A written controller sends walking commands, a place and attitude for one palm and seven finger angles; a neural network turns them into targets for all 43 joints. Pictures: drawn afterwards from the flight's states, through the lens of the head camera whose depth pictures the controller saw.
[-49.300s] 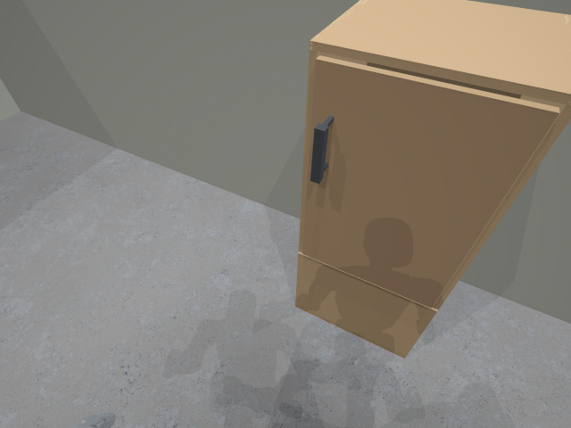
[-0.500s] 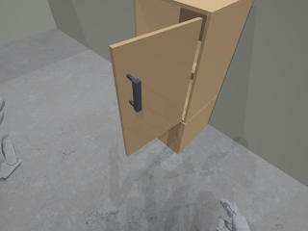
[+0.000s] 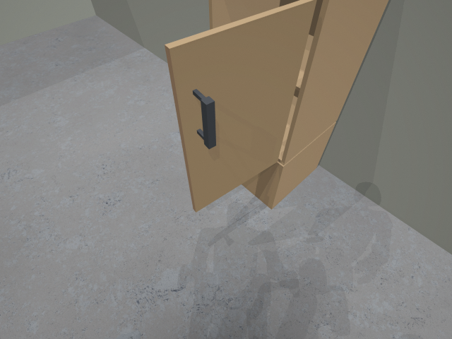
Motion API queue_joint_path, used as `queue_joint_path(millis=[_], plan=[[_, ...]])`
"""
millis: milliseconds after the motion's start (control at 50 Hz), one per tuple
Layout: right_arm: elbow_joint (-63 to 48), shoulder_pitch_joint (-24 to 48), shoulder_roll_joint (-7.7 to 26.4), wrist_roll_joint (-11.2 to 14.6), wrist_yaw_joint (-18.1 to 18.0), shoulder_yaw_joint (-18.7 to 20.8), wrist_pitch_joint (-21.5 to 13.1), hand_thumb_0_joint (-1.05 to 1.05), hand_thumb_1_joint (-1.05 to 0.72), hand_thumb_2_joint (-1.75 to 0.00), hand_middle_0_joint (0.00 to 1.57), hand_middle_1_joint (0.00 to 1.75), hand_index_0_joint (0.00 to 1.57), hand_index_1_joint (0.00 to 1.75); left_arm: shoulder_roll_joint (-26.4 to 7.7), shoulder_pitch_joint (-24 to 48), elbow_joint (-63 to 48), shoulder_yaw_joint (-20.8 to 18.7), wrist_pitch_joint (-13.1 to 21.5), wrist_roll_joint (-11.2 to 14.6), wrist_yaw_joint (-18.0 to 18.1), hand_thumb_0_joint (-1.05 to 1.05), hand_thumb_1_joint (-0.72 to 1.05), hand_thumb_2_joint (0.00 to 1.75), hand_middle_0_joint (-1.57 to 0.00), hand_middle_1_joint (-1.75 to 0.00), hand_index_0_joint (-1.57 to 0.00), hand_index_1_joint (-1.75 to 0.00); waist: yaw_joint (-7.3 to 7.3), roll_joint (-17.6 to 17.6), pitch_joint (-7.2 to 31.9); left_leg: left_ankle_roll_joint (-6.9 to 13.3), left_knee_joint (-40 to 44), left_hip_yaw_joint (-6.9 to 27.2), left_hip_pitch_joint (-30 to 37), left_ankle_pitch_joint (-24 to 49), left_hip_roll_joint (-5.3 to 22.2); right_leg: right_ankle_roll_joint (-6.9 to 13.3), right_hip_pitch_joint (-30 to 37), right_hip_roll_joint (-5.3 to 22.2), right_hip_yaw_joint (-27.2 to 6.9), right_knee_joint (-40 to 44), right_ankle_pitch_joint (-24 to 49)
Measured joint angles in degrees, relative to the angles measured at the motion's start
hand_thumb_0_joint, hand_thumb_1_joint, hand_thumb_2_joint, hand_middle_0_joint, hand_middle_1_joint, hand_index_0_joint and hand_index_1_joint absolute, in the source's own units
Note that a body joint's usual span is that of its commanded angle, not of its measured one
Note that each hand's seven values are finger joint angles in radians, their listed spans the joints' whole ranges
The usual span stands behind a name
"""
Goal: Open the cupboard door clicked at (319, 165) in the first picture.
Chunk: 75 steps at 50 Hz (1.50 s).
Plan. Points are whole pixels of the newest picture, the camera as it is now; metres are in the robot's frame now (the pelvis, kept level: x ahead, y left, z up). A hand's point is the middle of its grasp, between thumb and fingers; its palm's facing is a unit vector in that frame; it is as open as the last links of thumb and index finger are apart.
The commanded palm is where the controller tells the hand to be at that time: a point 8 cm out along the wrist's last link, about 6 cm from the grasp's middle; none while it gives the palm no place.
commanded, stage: let the arm hang, fingers relaxed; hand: left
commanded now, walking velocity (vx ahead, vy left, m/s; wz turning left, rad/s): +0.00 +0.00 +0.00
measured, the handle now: (203, 119) +0.55 +0.07 +0.05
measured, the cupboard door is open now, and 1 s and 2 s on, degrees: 83 83 83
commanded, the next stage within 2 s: look to check the result in 0.80 s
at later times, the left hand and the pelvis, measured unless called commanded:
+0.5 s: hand out of the picture -0.02 +0.19 -0.16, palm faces +0.03 -0.97 -0.24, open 7.4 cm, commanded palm none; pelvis -0.02 +0.01 +0.01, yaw +0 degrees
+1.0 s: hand out of the picture -0.01 +0.18 -0.16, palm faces +0.04 -0.98 -0.20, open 7.4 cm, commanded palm none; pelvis -0.02 +0.01 +0.01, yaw +0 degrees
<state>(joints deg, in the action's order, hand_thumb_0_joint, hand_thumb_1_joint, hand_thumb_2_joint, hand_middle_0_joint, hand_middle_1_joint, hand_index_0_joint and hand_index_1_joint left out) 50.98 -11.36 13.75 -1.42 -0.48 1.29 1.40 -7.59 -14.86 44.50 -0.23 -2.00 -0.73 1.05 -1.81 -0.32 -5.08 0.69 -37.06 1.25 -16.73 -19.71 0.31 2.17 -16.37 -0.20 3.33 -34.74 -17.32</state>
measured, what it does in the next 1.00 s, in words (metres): stands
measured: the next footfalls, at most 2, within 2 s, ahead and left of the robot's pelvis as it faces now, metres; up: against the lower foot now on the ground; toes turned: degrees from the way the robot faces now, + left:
none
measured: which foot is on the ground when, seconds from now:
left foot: down 0.00-1.00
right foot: down 0.00-1.00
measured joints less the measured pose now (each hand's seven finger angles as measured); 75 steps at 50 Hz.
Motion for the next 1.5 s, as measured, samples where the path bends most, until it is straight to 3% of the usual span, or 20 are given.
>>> queue_joint_path(millis=[20, 80, 140, 360, 640, 860, 1120, 1500], plan=[[0.94, -0.92, -0.35, 0.02, -0.14, -0.09, 0.11, 0.01, -0.91, -0.9, 0.2, 0.3, 0.2, 0.29, -0.06, 0.16, 1.27, -0.77, 0.44, 0.34, 0.58, -0.02, 0.96, 0.9, -0.21, -0.3, -0.21, -0.3, 0.33, 0.07, -0.19, -0.08, 2.32, 0.59, 0.96, 3.56, 0.58, 0.03, 0.28, -0.48, 0.86, 0.24, 0.11], [4.81, -2.09, -2.08, -0.38, -0.44, -0.83, 0.82, 0.01, -0.91, -0.9, 0.2, 0.3, 0.2, 0.29, -2.21, 1.35, 6.03, -1.21, 0.38, 0.23, 0.69, -0.04, 1.0, 0.9, -0.22, -0.3, -0.21, -0.3, 1.87, 1.62, -0.63, -1.63, 4.02, 1.16, 2.14, 3.61, 0.65, -0.19, 2.04, -0.48, 1.47, 2.89, 1.54], [6.95, -2.58, -2.99, -0.34, -0.47, -1.13, 1.14, 0.01, -0.91, -0.9, 0.2, 0.3, 0.2, 0.29, -3.35, 1.28, 10.32, -0.96, 0.24, 0.16, 0.32, -0.04, 0.98, 0.9, -0.21, -0.3, -0.21, -0.3, 2.36, 1.06, -0.11, -1.92, 6.77, 1.06, 3.1, 4.68, 0.79, -0.07, 3.29, -0.7, 1.39, 6.5, 3.79], [11.5, -3.43, -4.12, -0.15, -0.5, -1.09, 0.27, 0.01, -0.92, -0.9, 0.2, 0.3, 0.2, 0.29, -3.38, -0.06, 19.68, -0.76, 0.92, 0.21, 0.24, 0.0, 0.92, 0.9, -0.2, -0.3, -0.2, -0.29, 1.82, -2.3, 1.44, -1.12, 12.34, -0.43, 5.51, 8.42, 0.03, -0.69, 4.7, 0.01, -0.04, 10.71, 7.1], [14.26, -6.28, -5.63, -0.31, -0.69, -1.06, -0.1, 0.0, -0.91, -0.9, 0.2, 0.3, 0.2, 0.29, -0.43, 1.3, 20.8, -0.76, 1.46, 0.12, 0.32, 0.0, 0.91, 0.9, -0.2, -0.3, -0.2, -0.29, 1.3, -0.74, 2.07, -0.76, 12.66, -1.29, 5.06, 8.95, -0.41, -1.01, 3.48, 0.46, -0.9, 9.87, 7.28], [14.12, -6.49, -6.47, -0.22, -0.93, -0.94, -0.52, 0.0, -0.91, -0.9, 0.2, 0.3, 0.2, 0.29, -0.5, 1.15, 20.96, -1.1, 1.75, 0.15, 0.49, 0.0, 0.91, 0.9, -0.2, -0.3, -0.2, -0.29, 1.3, -0.34, 1.68, -0.66, 12.6, -1.12, 4.82, 8.75, -0.6, -1.13, 3.31, 0.66, -0.73, 9.76, 6.98], [13.54, -3.61, -5.68, 0.03, -0.86, -0.89, -0.99, 0.0, -0.91, -0.9, 0.2, 0.3, 0.2, 0.29, -0.99, 1.08, 21.34, -1.04, 2.2, 0.17, 0.51, 0.0, 0.91, 0.9, -0.2, -0.3, -0.2, -0.29, 1.68, -0.66, 1.56, -0.7, 13.32, -0.91, 5.96, 8.54, -0.66, -1.14, 4.45, 0.71, -0.54, 10.33, 6.59], [13.96, -0.17, -1.46, -0.02, -0.57, -0.67, -1.13, 0.0, -0.91, -0.9, 0.2, 0.3, 0.2, 0.29, -4.24, 4.28, 21.19, -1.22, 2.78, 0.16, 0.01, 0.0, 0.91, 0.9, -0.2, -0.3, -0.2, -0.29, 1.71, -0.7, 1.1, -1.21, 15.41, -0.55, 7.79, 8.83, -0.18, -0.68, 6.34, 0.19, -0.18, 12.41, 6.8]])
